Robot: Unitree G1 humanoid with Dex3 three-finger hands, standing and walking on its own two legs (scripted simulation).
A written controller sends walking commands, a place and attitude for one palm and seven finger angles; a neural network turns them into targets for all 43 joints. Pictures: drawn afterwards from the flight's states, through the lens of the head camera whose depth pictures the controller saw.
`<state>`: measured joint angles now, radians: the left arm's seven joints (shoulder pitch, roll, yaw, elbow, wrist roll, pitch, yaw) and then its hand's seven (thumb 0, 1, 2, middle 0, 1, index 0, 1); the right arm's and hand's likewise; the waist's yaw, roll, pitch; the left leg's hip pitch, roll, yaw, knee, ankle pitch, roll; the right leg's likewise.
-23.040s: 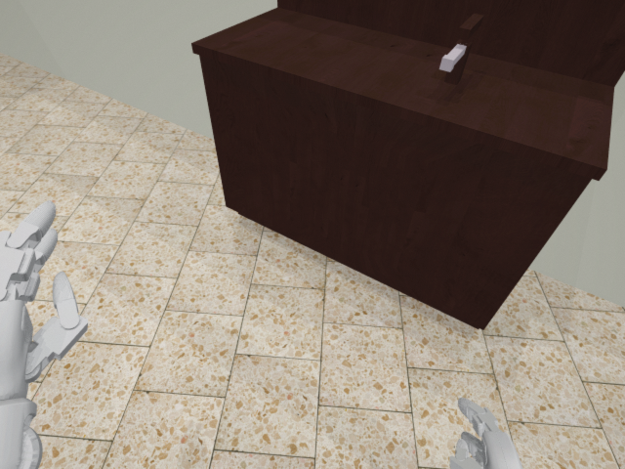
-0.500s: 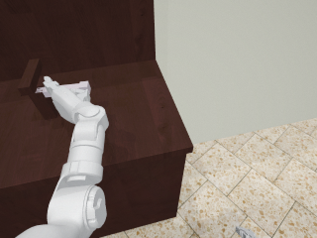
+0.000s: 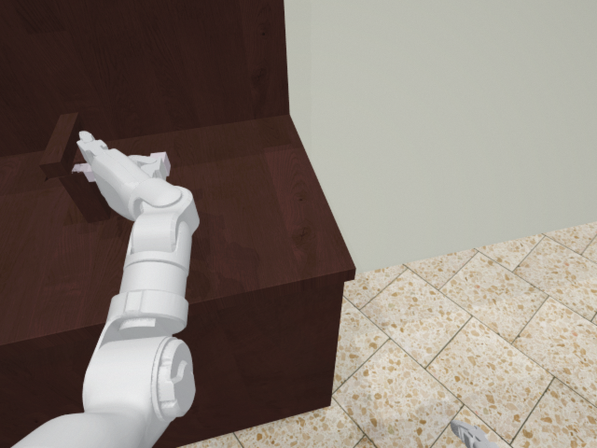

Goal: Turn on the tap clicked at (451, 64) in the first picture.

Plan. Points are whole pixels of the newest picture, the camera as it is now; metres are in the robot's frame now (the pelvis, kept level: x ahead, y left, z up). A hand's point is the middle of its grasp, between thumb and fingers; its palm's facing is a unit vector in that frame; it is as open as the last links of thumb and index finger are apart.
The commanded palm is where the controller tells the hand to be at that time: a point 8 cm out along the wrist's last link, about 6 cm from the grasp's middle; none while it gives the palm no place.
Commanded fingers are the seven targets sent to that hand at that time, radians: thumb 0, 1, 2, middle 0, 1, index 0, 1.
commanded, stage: lift the hand up off the lever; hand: left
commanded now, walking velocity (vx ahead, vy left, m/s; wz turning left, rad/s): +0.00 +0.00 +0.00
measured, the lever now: (159, 164) +0.51 +0.24 +0.12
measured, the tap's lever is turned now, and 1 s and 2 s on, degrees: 85 85 85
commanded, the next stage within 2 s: draw the hand back beside the body in 0.82 s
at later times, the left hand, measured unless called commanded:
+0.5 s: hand (148, 153) +0.43 +0.21 +0.20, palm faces +0.78 -0.62 -0.04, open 7.8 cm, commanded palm +0.38 +0.23 +0.20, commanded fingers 0.00 0.90 0.90 -0.15 -0.15 -0.15 -0.15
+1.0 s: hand (160, 153) +0.43 +0.19 +0.20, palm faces +0.67 -0.74 -0.09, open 7.8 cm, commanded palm +0.37 +0.24 +0.20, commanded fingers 0.00 0.90 0.90 -0.16 -0.17 -0.16 -0.17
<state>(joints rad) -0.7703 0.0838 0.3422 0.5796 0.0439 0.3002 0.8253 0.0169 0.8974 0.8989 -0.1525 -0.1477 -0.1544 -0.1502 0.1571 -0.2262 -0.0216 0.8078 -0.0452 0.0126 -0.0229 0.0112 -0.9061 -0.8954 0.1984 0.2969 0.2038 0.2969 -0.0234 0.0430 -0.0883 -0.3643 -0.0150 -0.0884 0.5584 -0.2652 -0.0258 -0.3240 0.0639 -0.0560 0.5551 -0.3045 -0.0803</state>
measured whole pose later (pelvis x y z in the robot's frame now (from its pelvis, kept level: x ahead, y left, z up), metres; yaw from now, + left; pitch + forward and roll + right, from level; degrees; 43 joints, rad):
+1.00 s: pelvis +0.01 +0.01 +0.01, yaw +0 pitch +1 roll +1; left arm -0.71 0.09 0.25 0.42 0.02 0.42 0.65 0.02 0.90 0.90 -0.15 -0.15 -0.15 -0.15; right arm 0.10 -0.21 0.01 0.78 -0.02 0.06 -0.04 0.01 -0.90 -0.90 0.20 0.30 0.21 0.30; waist 0.02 0.04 -0.07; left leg -0.26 -0.02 -0.07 0.48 -0.24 -0.01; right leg -0.23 0.05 -0.04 0.49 -0.29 -0.07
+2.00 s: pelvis +0.01 +0.04 +0.02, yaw -2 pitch -5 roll +0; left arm 0.31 0.31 0.21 -0.29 -0.08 -0.09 0.10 0.01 0.89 0.90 -0.20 -0.28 -0.20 -0.29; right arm 0.17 -0.23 0.01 0.66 -0.01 -0.02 -0.04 0.02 -0.90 -0.90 0.20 0.30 0.21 0.30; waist 0.05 0.05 0.04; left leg -0.07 -0.03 -0.04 0.36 -0.20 0.03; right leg -0.02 0.04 0.00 0.32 -0.21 -0.03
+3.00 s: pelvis -0.05 +0.05 +0.00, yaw -1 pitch +0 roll -2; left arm 0.50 0.39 0.31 -0.48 -0.06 -0.14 0.13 0.02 0.88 0.90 -0.22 -0.30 -0.22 -0.30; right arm 0.17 -0.24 -0.02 0.56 0.01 0.02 -0.07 0.01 -0.91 -0.90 0.20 0.30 0.20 0.30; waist 0.02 0.05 0.04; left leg -0.34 -0.03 -0.05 0.53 -0.18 0.03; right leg -0.28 0.04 -0.02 0.47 -0.19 -0.02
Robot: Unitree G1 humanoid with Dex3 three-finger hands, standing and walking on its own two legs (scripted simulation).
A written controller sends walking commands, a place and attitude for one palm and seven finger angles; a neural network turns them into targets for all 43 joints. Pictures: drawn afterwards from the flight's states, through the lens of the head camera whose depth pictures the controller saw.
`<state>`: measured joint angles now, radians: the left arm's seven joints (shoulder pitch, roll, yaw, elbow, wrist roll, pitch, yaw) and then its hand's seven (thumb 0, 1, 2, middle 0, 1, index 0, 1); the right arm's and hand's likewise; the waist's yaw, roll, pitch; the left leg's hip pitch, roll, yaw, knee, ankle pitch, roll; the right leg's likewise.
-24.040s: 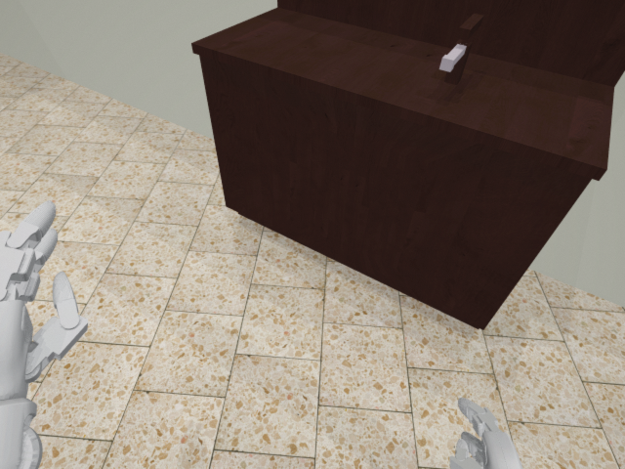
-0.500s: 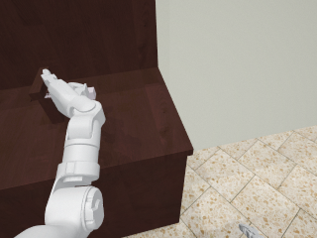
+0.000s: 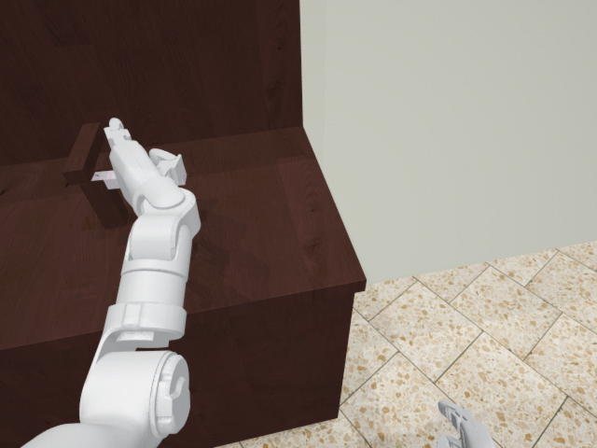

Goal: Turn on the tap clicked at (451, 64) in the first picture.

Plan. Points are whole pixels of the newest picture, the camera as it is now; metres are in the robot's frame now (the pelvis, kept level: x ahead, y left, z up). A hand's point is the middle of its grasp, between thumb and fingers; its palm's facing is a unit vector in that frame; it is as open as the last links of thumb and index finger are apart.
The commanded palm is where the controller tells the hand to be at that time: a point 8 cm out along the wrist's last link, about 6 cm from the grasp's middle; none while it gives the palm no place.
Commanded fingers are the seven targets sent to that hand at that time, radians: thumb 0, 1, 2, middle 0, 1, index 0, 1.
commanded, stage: draw the hand back beside the body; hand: left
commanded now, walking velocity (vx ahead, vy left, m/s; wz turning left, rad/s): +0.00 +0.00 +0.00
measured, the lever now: (176, 173) +0.50 +0.24 +0.12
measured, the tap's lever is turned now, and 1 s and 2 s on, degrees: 85 85 85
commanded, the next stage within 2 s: step back with the hand held close in 1.40 s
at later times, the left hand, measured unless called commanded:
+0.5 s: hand (128, 235) +0.30 +0.22 +0.19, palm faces +0.29 -0.93 -0.20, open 7.7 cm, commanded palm +0.26 +0.26 +0.18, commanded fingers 0.00 0.90 0.90 -0.18 -0.24 -0.18 -0.24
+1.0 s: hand (77, 299) +0.23 +0.26 +0.16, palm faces +0.33 -0.90 -0.29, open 7.5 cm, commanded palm +0.18 +0.30 +0.18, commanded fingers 0.00 0.90 0.90 -0.20 -0.30 -0.20 -0.30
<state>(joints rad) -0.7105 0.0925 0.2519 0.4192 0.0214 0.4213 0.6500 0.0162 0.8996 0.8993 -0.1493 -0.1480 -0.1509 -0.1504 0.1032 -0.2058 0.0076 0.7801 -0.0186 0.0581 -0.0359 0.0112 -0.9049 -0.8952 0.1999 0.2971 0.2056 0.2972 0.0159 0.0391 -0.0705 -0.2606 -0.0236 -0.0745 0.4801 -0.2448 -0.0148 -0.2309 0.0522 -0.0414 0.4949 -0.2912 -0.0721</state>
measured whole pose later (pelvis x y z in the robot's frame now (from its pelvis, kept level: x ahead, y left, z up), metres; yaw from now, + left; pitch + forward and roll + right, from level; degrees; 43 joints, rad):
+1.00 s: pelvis +0.00 +0.03 +0.01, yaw -2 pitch -5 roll +0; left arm 0.31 0.31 0.21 -0.29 -0.08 -0.09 0.10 0.01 0.89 0.90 -0.20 -0.28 -0.20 -0.29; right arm 0.17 -0.23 0.01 0.66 -0.01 -0.02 -0.04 0.02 -0.90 -0.90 0.20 0.30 0.21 0.30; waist 0.05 0.05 0.04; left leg -0.07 -0.03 -0.04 0.36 -0.20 0.03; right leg -0.02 0.04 0.00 0.32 -0.21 -0.03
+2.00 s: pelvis -0.06 +0.04 +0.00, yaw -1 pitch +0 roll -2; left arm 0.50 0.39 0.31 -0.48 -0.06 -0.14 0.13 0.02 0.88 0.90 -0.22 -0.30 -0.22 -0.30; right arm 0.17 -0.24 -0.02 0.56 0.01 0.02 -0.07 0.01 -0.91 -0.90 0.20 0.30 0.20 0.30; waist 0.02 0.05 0.04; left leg -0.34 -0.03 -0.05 0.53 -0.18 0.03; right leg -0.28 0.04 -0.02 0.47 -0.19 -0.02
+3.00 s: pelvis -0.26 +0.05 +0.00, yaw -2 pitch +2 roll +1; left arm 0.53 0.40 0.30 -0.56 -0.05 -0.12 0.13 0.01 0.88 0.90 -0.22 -0.30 -0.22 -0.30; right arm 0.16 -0.19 0.00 0.59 -0.01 0.01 -0.07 0.01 -0.90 -0.89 0.20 0.30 0.21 0.30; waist -0.01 -0.05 -0.02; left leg -0.44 0.00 0.02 0.85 -0.40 -0.03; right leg -0.34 0.01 0.06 0.46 -0.15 -0.01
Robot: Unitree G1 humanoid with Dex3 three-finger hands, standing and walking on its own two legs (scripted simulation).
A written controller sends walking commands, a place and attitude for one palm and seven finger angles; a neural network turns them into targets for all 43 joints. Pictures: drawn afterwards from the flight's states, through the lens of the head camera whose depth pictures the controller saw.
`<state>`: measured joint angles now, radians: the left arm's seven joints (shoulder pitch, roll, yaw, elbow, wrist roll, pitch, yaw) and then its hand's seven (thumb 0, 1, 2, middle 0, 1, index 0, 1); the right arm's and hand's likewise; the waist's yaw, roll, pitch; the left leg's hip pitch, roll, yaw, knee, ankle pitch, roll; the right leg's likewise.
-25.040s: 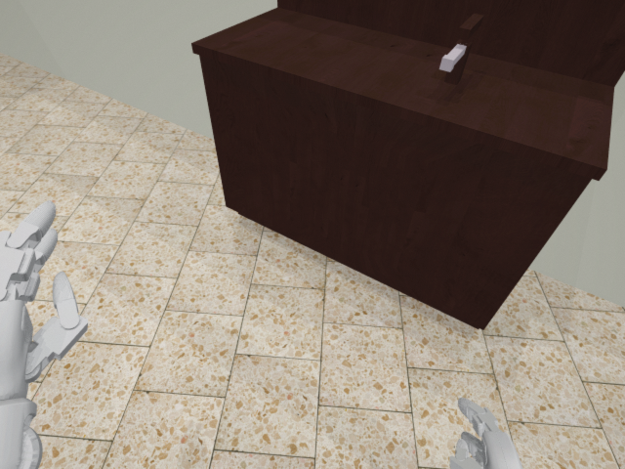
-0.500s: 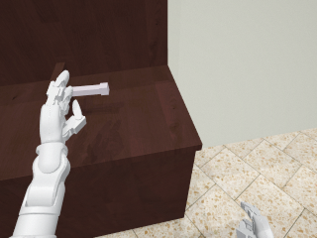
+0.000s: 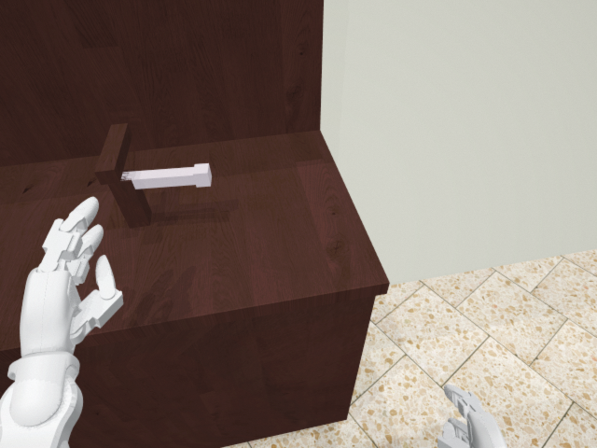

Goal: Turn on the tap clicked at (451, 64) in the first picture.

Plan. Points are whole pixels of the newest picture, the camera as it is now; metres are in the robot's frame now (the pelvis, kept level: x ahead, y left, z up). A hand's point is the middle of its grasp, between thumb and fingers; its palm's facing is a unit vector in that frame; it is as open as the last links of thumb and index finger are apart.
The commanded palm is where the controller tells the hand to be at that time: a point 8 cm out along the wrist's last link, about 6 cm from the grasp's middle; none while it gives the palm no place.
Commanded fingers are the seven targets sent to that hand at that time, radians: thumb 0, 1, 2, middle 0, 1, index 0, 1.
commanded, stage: draw the hand back beside the body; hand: left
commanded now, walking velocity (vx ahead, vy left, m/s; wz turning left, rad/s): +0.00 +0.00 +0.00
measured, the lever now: (202, 175) +0.50 +0.22 +0.11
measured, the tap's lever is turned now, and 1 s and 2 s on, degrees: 85 85 85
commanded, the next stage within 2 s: step back with the hand held close in 0.40 s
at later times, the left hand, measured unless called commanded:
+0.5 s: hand (106, 316) +0.20 +0.23 +0.15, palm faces +0.40 -0.86 -0.33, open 7.4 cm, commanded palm +0.16 +0.27 +0.17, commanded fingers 0.00 0.90 0.90 -0.20 -0.30 -0.20 -0.30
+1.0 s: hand (57, 366) +0.15 +0.25 +0.14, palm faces +0.36 -0.83 -0.43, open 7.4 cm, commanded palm +0.10 +0.29 +0.17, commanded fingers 0.00 0.90 0.90 -0.20 -0.30 -0.20 -0.30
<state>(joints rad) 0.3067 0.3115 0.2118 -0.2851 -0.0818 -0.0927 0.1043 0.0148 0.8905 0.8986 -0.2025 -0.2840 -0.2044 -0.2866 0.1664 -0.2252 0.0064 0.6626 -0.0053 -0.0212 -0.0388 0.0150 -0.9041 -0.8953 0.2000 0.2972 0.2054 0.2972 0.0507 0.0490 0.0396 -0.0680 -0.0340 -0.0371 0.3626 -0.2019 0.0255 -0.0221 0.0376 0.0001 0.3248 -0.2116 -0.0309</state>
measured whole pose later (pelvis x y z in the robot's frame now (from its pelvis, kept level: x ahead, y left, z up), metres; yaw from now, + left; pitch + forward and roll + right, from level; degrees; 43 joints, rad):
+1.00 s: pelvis -0.06 +0.01 -0.01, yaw +1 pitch +0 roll -2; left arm 0.50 0.39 0.31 -0.48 -0.06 -0.14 0.13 0.02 0.88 0.90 -0.22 -0.30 -0.22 -0.30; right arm 0.17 -0.24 -0.02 0.56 0.01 0.02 -0.07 0.01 -0.91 -0.90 0.20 0.30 0.20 0.30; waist 0.02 0.05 0.04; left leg -0.34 -0.03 -0.05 0.53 -0.18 0.03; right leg -0.28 0.04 -0.02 0.47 -0.19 -0.02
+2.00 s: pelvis -0.26 +0.01 -0.01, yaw +0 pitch +2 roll +1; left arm 0.53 0.40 0.30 -0.56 -0.05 -0.12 0.13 0.01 0.88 0.90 -0.22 -0.30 -0.22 -0.30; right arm 0.16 -0.19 0.00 0.59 -0.01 0.01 -0.07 0.01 -0.90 -0.89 0.20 0.30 0.21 0.30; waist -0.01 -0.05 -0.02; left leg -0.44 0.00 0.02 0.85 -0.40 -0.03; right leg -0.34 0.01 0.06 0.46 -0.15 -0.01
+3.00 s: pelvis -0.34 +0.00 -0.01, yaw +2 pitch -3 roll +0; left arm 0.46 0.36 0.33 -0.51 -0.06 -0.15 0.17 0.01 0.88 0.90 -0.21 -0.30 -0.22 -0.30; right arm 0.19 -0.24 -0.03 0.63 0.01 -0.08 -0.08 0.01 -0.90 -0.90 0.20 0.30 0.20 0.30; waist 0.00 0.01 0.03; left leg -0.26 0.05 0.01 0.55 -0.24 -0.02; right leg -0.20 0.04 -0.05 0.55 -0.30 -0.05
